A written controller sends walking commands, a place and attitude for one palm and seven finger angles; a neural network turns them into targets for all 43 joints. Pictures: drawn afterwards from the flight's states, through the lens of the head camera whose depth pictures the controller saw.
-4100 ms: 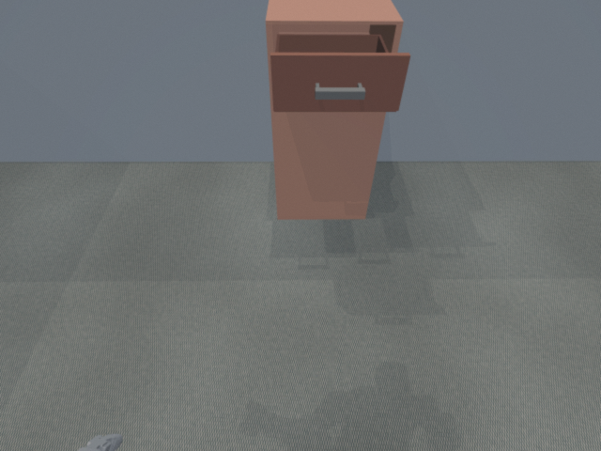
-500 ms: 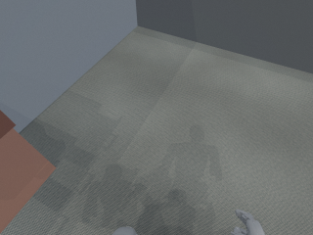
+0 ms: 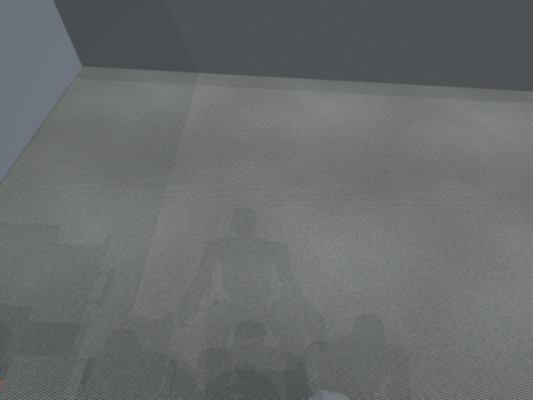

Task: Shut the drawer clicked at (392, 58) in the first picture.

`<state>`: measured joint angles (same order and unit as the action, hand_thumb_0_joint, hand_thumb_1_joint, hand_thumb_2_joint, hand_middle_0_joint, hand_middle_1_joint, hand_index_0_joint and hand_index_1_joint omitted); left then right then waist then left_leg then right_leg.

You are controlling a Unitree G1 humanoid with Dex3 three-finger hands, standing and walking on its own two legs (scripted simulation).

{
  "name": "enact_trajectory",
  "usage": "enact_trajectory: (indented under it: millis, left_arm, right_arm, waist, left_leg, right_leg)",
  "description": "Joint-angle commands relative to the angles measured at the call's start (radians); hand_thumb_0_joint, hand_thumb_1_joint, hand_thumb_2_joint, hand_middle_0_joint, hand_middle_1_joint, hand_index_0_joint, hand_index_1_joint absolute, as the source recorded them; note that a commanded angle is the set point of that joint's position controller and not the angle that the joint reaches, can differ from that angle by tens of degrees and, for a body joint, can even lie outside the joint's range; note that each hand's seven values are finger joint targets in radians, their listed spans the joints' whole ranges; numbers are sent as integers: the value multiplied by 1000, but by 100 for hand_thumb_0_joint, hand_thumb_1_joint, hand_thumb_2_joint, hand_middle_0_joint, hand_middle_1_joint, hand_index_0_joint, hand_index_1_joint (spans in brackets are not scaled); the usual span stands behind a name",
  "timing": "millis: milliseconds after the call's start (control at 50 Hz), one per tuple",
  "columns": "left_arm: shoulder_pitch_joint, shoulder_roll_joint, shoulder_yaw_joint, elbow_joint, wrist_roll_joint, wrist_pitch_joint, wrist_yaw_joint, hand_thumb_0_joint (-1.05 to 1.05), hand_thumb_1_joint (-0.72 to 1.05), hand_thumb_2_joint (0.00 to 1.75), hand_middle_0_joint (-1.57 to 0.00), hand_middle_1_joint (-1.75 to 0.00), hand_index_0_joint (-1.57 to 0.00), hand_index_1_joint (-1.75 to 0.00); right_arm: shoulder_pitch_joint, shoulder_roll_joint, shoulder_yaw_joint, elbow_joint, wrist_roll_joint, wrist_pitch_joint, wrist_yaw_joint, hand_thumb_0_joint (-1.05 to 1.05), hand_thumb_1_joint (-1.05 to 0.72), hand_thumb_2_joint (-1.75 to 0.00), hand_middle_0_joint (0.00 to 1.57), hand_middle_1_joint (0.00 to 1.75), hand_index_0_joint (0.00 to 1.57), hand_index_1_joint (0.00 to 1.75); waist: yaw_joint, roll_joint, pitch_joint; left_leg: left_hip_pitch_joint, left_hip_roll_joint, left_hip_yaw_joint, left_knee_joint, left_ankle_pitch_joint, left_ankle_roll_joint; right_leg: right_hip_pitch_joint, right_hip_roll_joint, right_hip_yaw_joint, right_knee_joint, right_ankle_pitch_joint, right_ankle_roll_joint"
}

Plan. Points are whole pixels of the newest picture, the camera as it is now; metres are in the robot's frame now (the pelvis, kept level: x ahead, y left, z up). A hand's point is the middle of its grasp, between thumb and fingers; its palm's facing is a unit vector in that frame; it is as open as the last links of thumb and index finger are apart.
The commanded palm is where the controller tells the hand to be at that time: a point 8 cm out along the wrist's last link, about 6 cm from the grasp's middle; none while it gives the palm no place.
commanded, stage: walk to a spot facing it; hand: left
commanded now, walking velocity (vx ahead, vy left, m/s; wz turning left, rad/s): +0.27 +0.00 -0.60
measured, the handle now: out of the picture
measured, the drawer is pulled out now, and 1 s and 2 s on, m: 0.23 0.23 0.23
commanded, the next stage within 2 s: turn to face it in 0.56 s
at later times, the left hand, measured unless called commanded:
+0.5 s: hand out of the picture +0.10 +0.09 -0.15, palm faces -0.12 -0.97 -0.23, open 7.4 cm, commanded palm none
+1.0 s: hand (227, 283) +0.36 +0.09 -0.18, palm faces -0.11 -0.98 -0.17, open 7.4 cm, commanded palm none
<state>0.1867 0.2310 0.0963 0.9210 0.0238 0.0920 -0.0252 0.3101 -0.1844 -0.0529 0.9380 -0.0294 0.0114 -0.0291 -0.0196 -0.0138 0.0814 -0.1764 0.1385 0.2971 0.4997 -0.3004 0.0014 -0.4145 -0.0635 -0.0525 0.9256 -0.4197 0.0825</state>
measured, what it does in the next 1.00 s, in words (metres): walks ahead: right foot, then left foot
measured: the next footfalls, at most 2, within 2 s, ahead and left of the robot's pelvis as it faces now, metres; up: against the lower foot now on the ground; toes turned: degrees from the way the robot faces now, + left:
right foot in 0.10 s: +0.03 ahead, -0.13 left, +0.00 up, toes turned -11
left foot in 0.74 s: +0.37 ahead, -0.04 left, +0.00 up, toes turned -11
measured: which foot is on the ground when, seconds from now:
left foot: down 0.00-0.10, up 0.12-0.72, down 0.74-1.00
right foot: up 0.00-0.08, down 0.10-0.74, up 0.76-1.00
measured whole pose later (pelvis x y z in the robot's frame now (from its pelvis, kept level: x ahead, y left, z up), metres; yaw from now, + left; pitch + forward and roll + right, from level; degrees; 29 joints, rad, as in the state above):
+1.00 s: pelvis +0.26 -0.07 +0.00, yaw -11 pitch +0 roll -1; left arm 0.21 0.16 0.07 0.98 0.03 0.00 0.04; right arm 0.25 -0.18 -0.05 1.01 -0.01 -0.02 -0.03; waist 0.01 -0.03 0.05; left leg -0.31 -0.08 0.04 0.46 -0.15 0.11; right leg -0.53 -0.06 0.02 1.10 -0.34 0.06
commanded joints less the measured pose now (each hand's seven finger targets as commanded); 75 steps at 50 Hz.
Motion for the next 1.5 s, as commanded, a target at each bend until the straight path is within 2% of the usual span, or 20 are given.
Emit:
enact_trajectory:
  millis: [0, 60, 80, 100, 140, 240, 580, 660, 700, 720, 740, 800, 860, 1020, 1180, 1320, 1340, 1380, 1400, 1480]
  left_arm:
    - [-61, 28, -2, -106, -4, -48, -8, 0, 90, 90, -20, -30, -20, -30]
    - [94, 99, 16, -55, 5, -77, -2, 0, 90, 90, -20, -30, -20, -30]
    - [195, 242, 40, -24, 11, -96, 14, 0, 90, 90, -20, -30, -20, -30]
    - [254, 289, 48, -13, -13, -84, 32, 0, 90, 90, -20, -30, -20, -30]
    - [163, 221, 41, -27, -17, -97, 39, 0, 90, 90, -20, -30, -20, -30]
    - [130, 112, -1, -21, -16, -150, 27, 0, 90, 90, -20, -30, -20, -30]
    - [440, 21, -43, 167, 5, -184, 78, 0, 90, 90, -20, -30, -20, -30]
    - [378, 53, -39, 184, -2, -192, 83, 0, 90, 90, -20, -30, -20, -30]
    - [384, 30, -36, 187, -24, -193, 80, 0, 90, 90, -20, -30, -20, -30]
    - [456, -41, -53, 183, -41, -190, 74, 0, 90, 90, -20, -30, -20, -30]
    - [445, -24, -51, 171, -31, -177, 77, 0, 90, 90, -20, -30, -20, -30]
    - [277, -41, -45, 139, -3, -138, 63, 0, 90, 90, -20, -30, -20, -30]
    - [296, -66, -38, 121, -5, -97, 56, 0, 90, 90, -20, -30, -20, -30]
    - [74, 11, 1, 1, 4, -69, 55, 0, 90, 90, -20, -30, -20, -30]
    - [-116, 37, -4, -97, -8, -71, 53, 0, 90, 90, -20, -30, -20, -30]
    - [-6, 63, -4, -95, -29, -80, 64, 0, 90, 90, -20, -30, -20, -30]
    - [33, 89, 3, -87, -28, -85, 69, 0, 90, 90, -20, -30, -20, -30]
    - [18, 224, 17, -111, -4, -91, 76, 0, 90, 90, -20, -30, -20, -30]
    - [-10, 200, 8, -124, -7, -88, 78, 0, 90, 90, -20, -30, -20, -30]
    - [-55, 93, -23, -118, -16, -110, 66, 0, 90, 90, -20, -30, -20, -30]
  right_arm:
    - [40, -212, -58, -40, -4, -21, 6, 0, -90, -90, 20, 30, 20, 30]
    - [25, -188, -48, -43, 7, -20, 20, 0, -90, -90, 20, 30, 20, 30]
    - [-3, -99, -24, -89, 15, -15, 33, 0, -90, -90, 20, 30, 20, 30]
    - [-123, -123, -17, -140, 4, -8, 32, 0, -90, -90, 20, 30, 20, 30]
    - [-158, -143, -31, -127, 5, -10, 40, 0, -90, -90, 20, 30, 20, 30]
    - [-38, -117, -37, -34, -9, -21, 45, 0, -90, -90, 20, 30, 20, 30]
    - [-369, -40, -3, -99, 12, -49, 54, 0, -90, -90, 20, 30, 20, 30]
    - [-158, -43, -1, -23, 17, -67, 31, 0, -90, -90, 20, 30, 20, 30]
    - [144, -142, -21, 63, 6, -70, 14, 0, -90, -90, 20, 30, 20, 30]
    - [208, -201, -30, 87, 6, -72, 6, 0, -90, -90, 20, 30, 20, 30]
    - [147, -182, -15, 73, 28, -58, 6, 0, -90, -90, 20, 30, 20, 30]
    - [-8, -73, 11, 47, 23, -68, -7, 0, -90, -90, 20, 30, 20, 30]
    - [-59, -84, 7, 30, 20, -67, -2, 0, -90, -90, 20, 30, 20, 30]
    - [-14, -147, -36, -2, 11, -31, 12, 0, -90, -90, 20, 30, 20, 30]
    - [74, -188, -60, -6, 4, -11, 6, 0, -90, -90, 20, 30, 20, 30]
    - [4, -204, -76, -42, 13, 8, 15, 0, -90, -90, 20, 30, 20, 30]
    - [-8, -182, -75, -49, 21, 9, 20, 0, -90, -90, 20, 30, 20, 30]
    - [4, -119, -69, -89, 19, 11, 17, 0, -90, -90, 20, 30, 20, 30]
    - [-22, -163, -78, -88, 6, 12, 22, 0, -90, -90, 20, 30, 20, 30]
    - [2, -129, -67, -35, 10, 38, 46, 0, -90, -90, 20, 30, 20, 30]
  waist:
    - [-28, 240, -107]
    - [66, 32, -175]
    - [122, -335, -183]
    - [162, -318, -147]
    - [114, -229, -44]
    - [13, -94, -1]
    - [93, -76, 70]
    - [-24, -89, -42]
    - [-128, 14, -240]
    - [-86, 216, -348]
    - [-43, 152, -313]
    - [14, 70, -5]
    - [70, 61, -74]
    - [25, 133, -99]
    - [-31, 147, -129]
    - [17, 147, -191]
    - [35, 91, -202]
    - [36, -277, -161]
    - [23, -155, -120]
    - [-35, -112, -42]
  left_leg:
    - [103, 273, -160, -120, 293, 105]
    - [-137, 211, -49, 167, -8, -9]
    - [-469, 59, -5, 476, -360, -72]
    - [-588, 4, -167, 633, -376, -74]
    - [-597, 36, -261, 711, -149, -56]
    - [-498, 28, -253, 638, 95, -98]
    - [-599, -55, -209, 366, 76, -43]
    - [-167, -170, -144, 100, 147, 16]
    - [293, -15, -321, 70, 607, 97]
    - [458, 285, -674, 36, 999, 248]
    - [317, 315, -734, -61, 1004, 308]
    - [-97, 183, -631, -216, 615, 247]
    - [-183, 87, -475, -208, 593, 184]
    - [-113, 40, -618, -248, 192, 155]
    - [30, 46, -770, -172, 357, 193]
    - [-86, -30, -767, -96, 377, 121]
    - [-208, -60, -724, -55, 238, 72]
    - [-535, -253, -383, 361, -288, -65]
    - [-463, -192, -399, 536, -262, -48]
    - [-449, -135, -334, 723, -62, -81]
  right_leg:
    - [17, 18, -56, -187, -41, -36]
    - [403, -3, -18, -509, 100, -95]
    - [572, -270, 409, -656, -15, -198]
    - [507, -357, 595, -721, 16, -276]
    - [376, -276, 510, -765, -130, -258]
    - [311, -136, 237, -720, 332, -206]
    - [573, -147, 304, -644, 927, -248]
    - [486, -93, 207, -411, 1308, -181]
    - [238, 12, 103, 5, 865, -101]
    - [6, 136, 50, 364, -54, -79]
    - [1, 99, 108, 470, -162, -92]
    - [-53, -3, 94, 407, -13, -50]
    - [39, -4, 65, 257, 37, -32]
    - [-112, 0, 78, 136, 131, 8]
    - [-109, 46, 100, -54, -17, 4]
    - [235, 94, 85, -463, 123, -30]
    - [398, 38, 118, -593, 212, -48]
    - [483, -431, 508, -692, 295, -219]
    - [322, -428, 401, -666, 388, -253]
    - [282, -222, 99, -587, 689, -163]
